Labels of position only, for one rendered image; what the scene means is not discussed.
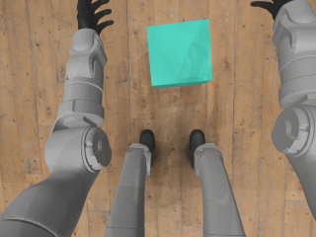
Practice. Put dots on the right robot hand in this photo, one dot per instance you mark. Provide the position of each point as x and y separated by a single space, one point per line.
273 8

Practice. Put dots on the carton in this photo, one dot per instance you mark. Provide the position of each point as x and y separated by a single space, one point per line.
180 54

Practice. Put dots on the robot right foot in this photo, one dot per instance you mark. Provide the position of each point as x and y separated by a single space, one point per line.
196 139

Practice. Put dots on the robot left foot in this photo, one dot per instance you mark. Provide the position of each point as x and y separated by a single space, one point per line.
147 138

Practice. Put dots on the robot right upper arm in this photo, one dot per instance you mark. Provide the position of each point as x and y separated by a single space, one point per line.
294 135

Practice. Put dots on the robot left upper arm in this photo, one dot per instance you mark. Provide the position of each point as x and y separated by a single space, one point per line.
52 208

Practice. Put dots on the left robot forearm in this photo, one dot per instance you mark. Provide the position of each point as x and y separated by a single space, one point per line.
82 103

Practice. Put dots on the left robot hand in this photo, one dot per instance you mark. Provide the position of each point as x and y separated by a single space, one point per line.
86 17

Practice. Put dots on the right robot forearm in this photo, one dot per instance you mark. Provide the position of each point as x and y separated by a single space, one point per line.
295 40

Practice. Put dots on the robot foot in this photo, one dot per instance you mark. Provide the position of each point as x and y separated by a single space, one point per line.
147 138
196 139

